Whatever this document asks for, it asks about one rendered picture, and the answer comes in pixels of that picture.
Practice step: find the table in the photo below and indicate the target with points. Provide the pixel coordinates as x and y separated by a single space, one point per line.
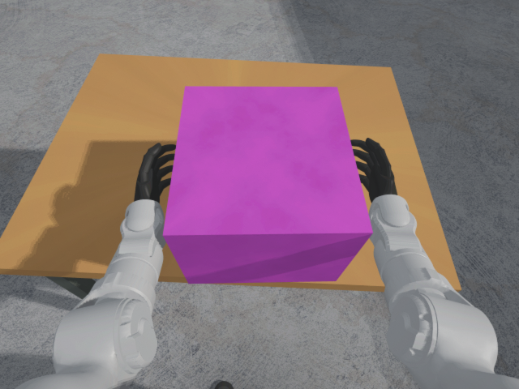
67 225

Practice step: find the robot right forearm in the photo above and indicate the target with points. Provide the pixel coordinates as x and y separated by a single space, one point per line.
403 264

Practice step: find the robot right upper arm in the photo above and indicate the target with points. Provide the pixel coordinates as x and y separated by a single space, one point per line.
445 344

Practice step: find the left robot hand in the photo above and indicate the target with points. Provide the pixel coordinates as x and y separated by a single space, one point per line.
149 184

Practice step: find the right robot hand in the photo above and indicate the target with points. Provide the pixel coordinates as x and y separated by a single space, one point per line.
379 179

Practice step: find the robot left upper arm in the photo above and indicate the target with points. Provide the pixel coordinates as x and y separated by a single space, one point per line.
103 346

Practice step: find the robot left forearm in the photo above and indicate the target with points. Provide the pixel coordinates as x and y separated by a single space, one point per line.
136 265

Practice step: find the carton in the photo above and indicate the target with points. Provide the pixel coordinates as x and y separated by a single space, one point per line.
264 187

